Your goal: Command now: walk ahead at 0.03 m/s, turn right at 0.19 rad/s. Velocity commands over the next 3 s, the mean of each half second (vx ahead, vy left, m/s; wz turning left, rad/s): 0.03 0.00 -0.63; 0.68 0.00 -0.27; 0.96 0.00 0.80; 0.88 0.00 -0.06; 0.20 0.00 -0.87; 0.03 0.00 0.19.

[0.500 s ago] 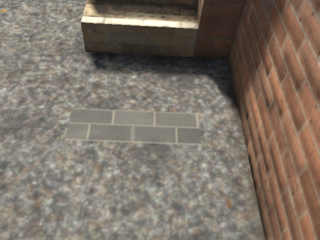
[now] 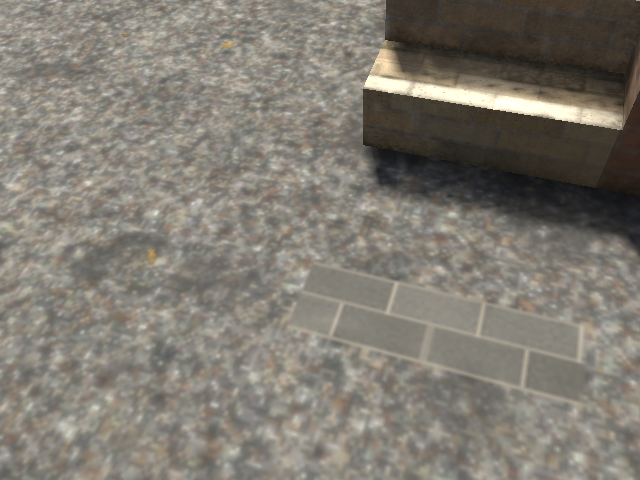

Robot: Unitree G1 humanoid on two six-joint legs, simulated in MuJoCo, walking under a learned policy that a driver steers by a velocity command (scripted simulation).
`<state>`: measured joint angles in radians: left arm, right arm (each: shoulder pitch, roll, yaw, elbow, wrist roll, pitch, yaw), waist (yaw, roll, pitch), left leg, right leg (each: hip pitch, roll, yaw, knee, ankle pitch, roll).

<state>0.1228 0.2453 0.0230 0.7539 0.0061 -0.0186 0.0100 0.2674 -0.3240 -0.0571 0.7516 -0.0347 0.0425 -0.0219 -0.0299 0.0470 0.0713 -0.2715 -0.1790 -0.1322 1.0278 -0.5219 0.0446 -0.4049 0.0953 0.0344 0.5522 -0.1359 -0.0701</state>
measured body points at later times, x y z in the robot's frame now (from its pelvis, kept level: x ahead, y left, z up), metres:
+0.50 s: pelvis +0.04 +0.06 +0.02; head +0.07 +0.07 +0.47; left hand +0.25 +0.29 -0.11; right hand +0.05 -0.25 -0.07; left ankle +0.07 +0.13 -0.72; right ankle -0.01 -0.06 -0.63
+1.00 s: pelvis +0.18 -0.09 +0.01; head +0.19 -0.11 +0.46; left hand +0.47 +0.01 -0.07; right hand +0.01 -0.29 -0.13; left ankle +0.14 +0.10 -0.64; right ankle +0.12 -0.17 -0.72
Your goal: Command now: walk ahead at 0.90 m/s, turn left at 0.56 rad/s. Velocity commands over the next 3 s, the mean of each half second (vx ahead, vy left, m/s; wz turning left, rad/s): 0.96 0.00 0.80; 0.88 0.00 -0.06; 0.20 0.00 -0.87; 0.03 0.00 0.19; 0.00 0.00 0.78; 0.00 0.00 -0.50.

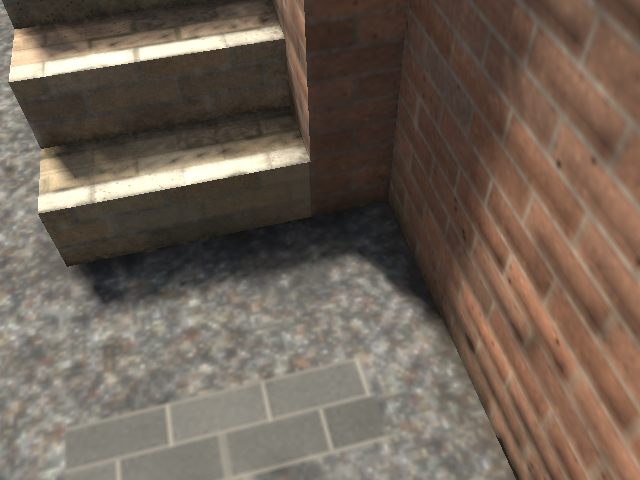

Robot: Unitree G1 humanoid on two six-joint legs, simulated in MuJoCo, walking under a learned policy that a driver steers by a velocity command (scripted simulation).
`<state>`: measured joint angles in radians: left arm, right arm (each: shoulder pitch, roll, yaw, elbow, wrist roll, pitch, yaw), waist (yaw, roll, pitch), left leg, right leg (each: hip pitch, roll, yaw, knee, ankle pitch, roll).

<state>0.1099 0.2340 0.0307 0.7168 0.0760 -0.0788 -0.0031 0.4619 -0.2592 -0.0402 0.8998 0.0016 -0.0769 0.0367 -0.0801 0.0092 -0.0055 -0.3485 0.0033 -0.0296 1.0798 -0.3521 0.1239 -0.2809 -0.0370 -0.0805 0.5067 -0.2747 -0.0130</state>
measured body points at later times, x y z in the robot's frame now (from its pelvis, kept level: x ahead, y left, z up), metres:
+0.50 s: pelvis +0.41 +0.11 -0.03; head +0.44 +0.10 +0.42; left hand +0.43 +0.39 -0.13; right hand +0.59 -0.12 -0.16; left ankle +0.42 +0.13 -0.74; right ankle +0.34 -0.10 -0.61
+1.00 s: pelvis +0.85 +0.27 +0.00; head +0.88 +0.28 +0.45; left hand +0.70 +0.50 -0.13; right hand +1.14 +0.15 -0.08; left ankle +0.86 +0.42 -0.66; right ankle +0.89 +0.22 -0.74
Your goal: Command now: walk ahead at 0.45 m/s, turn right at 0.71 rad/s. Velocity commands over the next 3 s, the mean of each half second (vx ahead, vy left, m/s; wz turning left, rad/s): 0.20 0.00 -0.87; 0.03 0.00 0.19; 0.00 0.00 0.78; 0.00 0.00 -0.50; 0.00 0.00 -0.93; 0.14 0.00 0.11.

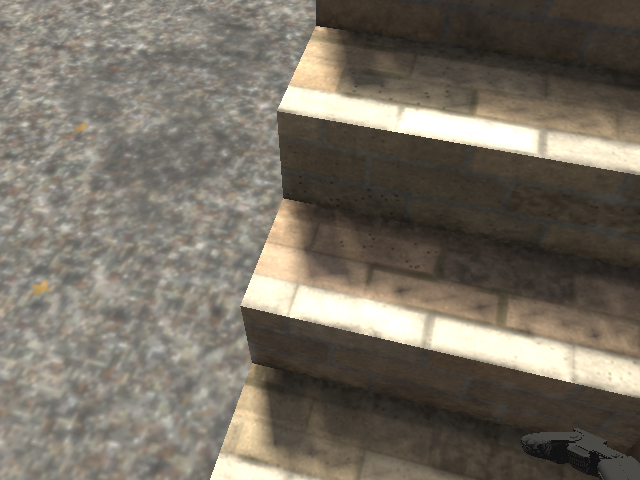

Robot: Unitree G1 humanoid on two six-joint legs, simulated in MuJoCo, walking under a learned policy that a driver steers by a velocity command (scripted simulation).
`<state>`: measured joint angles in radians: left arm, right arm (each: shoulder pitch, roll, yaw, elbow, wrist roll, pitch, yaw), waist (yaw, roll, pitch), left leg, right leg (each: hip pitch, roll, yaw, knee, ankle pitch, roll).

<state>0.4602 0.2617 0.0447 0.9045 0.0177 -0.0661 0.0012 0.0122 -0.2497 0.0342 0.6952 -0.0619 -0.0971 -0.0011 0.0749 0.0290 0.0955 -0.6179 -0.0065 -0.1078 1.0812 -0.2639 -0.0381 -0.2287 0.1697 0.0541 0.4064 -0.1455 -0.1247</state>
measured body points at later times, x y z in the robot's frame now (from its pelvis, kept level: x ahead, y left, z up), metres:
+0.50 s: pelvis +0.19 -0.03 +0.01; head +0.28 -0.05 +0.45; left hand +0.59 +0.00 +0.01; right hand +0.05 -0.30 -0.10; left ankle +0.17 +0.15 -0.74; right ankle +0.22 -0.17 -0.47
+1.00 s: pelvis +0.24 -0.03 +0.13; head +0.29 -0.04 +0.58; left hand +0.52 +0.10 +0.06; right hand +0.29 -0.36 +0.05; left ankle +0.29 +0.10 -0.44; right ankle +0.24 -0.22 -0.53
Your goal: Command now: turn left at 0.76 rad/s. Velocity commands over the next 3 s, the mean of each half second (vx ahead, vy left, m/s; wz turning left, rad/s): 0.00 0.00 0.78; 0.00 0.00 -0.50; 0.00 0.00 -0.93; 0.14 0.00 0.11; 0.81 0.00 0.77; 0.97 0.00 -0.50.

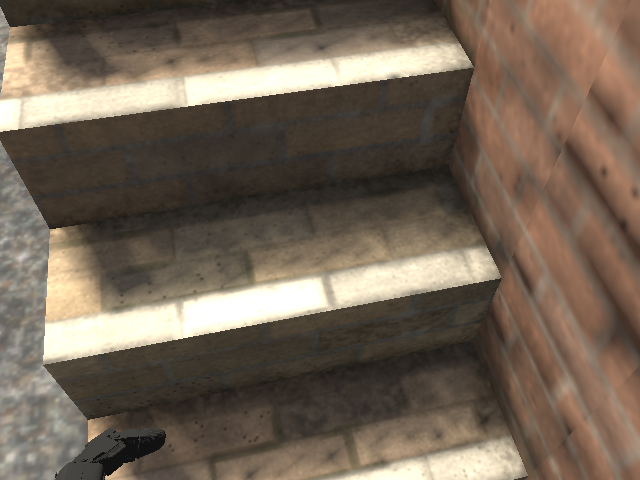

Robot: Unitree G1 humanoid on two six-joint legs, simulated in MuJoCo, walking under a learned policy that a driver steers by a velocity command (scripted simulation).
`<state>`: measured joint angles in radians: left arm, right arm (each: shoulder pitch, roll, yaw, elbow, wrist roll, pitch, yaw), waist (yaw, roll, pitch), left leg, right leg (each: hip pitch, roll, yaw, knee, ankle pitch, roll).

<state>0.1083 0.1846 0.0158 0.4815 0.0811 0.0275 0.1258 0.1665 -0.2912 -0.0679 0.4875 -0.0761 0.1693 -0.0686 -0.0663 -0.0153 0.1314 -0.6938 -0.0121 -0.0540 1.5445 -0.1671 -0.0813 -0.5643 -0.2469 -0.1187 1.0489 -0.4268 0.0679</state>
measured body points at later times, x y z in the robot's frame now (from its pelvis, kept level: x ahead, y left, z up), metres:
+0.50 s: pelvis -0.05 +0.06 -0.14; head +0.01 +0.08 +0.30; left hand -0.19 +0.28 -0.27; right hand +0.27 -0.02 -0.23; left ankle -0.13 +0.18 -0.55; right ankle -0.15 -0.04 -0.87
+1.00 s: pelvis -0.05 +0.16 +0.03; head -0.02 +0.14 +0.48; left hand -0.26 +0.35 -0.08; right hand +0.35 +0.20 +0.12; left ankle -0.13 +0.28 -0.55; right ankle +0.03 +0.06 -0.66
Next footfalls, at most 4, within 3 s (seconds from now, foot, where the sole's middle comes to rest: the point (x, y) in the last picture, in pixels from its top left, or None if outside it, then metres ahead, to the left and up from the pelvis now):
0.02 left None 0.00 0.15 -0.70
0.36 right None -0.11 -0.03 -0.91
0.60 left None -0.02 0.27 -0.71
0.84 right None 0.06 0.08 -0.70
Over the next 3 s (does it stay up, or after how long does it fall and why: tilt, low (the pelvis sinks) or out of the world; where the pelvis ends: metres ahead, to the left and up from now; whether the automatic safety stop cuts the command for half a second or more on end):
stays up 0.06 0.32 -0.11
